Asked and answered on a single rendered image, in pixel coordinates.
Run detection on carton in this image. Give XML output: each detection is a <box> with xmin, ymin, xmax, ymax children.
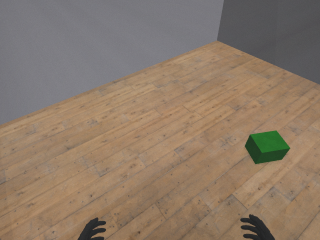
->
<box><xmin>245</xmin><ymin>130</ymin><xmax>290</xmax><ymax>164</ymax></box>

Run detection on left robot hand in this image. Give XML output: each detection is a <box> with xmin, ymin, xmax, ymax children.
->
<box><xmin>77</xmin><ymin>217</ymin><xmax>106</xmax><ymax>240</ymax></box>

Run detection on right robot hand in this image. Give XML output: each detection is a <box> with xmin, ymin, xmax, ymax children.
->
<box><xmin>240</xmin><ymin>214</ymin><xmax>275</xmax><ymax>240</ymax></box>

